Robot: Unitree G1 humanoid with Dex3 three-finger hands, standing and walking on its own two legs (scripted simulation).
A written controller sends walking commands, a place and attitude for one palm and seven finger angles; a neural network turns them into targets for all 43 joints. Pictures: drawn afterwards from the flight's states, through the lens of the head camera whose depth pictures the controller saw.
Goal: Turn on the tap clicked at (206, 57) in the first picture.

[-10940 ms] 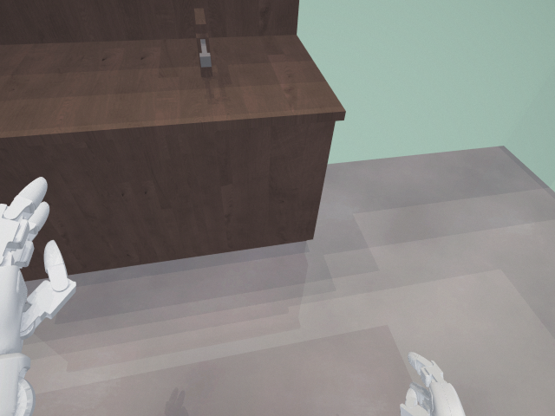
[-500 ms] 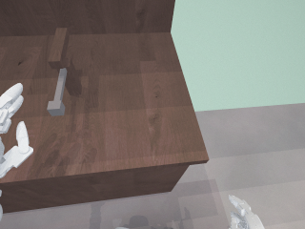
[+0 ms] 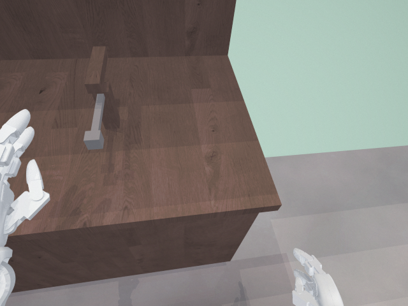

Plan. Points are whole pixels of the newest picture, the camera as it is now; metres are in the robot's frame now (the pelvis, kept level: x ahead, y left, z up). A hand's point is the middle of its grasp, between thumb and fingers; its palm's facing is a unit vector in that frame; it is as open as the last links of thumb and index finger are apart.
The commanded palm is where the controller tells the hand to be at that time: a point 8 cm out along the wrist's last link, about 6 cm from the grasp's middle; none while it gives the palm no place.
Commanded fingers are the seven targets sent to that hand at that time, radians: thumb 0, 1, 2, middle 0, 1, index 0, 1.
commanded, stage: come to a stop and stand still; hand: left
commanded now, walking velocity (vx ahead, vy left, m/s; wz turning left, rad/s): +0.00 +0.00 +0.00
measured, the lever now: (94, 140) +0.37 +0.27 +0.09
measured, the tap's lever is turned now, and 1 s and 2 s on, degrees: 0 0 0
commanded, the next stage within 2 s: look again from close up in 0.10 s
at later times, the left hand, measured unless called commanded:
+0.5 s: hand (43, 200) +0.21 +0.25 +0.16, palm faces +0.35 -0.87 -0.35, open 7.4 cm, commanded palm +0.15 +0.28 +0.18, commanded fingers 0.00 0.90 0.90 -0.20 -0.30 -0.20 -0.30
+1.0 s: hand (93, 189) +0.23 +0.19 +0.16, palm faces +0.26 -0.91 -0.33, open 7.4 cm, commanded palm +0.17 +0.24 +0.18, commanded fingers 0.00 0.90 0.90 -0.20 -0.30 -0.20 -0.30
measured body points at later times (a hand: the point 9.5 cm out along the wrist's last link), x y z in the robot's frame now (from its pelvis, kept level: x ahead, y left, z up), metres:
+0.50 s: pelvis +0.00 +0.00 +0.00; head +0.02 +0.02 +0.45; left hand +0.18 +0.30 +0.18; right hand +0.18 -0.23 -0.07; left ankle -0.01 +0.09 -0.73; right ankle +0.06 -0.14 -0.73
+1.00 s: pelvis +0.00 -0.03 +0.00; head +0.04 -0.02 +0.45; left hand +0.21 +0.24 +0.18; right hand +0.17 -0.26 -0.08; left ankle -0.01 +0.09 -0.73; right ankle +0.06 -0.14 -0.73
